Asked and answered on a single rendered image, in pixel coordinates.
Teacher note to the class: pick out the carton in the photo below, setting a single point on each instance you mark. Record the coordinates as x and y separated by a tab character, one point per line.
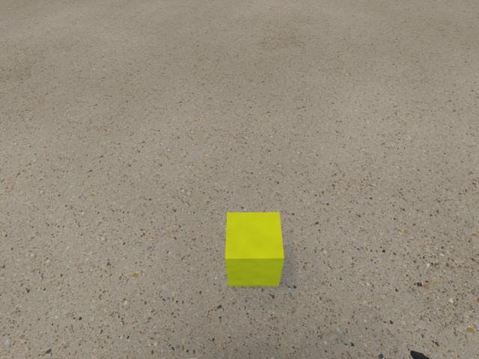
254	253

